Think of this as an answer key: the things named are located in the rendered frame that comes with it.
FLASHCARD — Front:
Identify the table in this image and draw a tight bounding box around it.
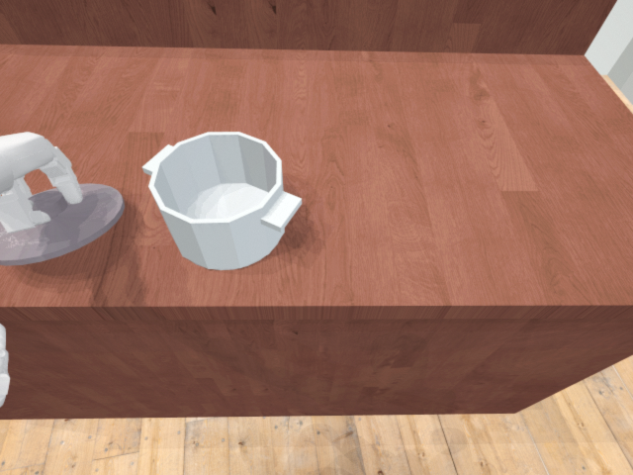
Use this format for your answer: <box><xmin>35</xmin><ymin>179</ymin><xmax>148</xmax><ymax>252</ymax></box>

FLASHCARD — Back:
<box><xmin>0</xmin><ymin>0</ymin><xmax>633</xmax><ymax>420</ymax></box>

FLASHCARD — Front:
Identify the lid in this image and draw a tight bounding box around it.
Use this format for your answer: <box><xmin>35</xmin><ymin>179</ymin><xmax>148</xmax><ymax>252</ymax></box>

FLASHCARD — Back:
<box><xmin>0</xmin><ymin>183</ymin><xmax>125</xmax><ymax>266</ymax></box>

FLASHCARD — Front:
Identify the pot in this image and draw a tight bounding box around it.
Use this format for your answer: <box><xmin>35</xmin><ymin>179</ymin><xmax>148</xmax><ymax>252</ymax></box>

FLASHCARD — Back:
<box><xmin>142</xmin><ymin>132</ymin><xmax>302</xmax><ymax>270</ymax></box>

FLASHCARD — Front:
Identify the robot left hand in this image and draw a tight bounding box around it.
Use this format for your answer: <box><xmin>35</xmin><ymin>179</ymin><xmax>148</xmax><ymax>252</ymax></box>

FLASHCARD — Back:
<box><xmin>0</xmin><ymin>132</ymin><xmax>83</xmax><ymax>234</ymax></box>

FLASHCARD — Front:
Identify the knob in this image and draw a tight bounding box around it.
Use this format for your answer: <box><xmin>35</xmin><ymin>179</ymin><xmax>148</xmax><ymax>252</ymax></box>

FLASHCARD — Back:
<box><xmin>28</xmin><ymin>191</ymin><xmax>68</xmax><ymax>218</ymax></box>

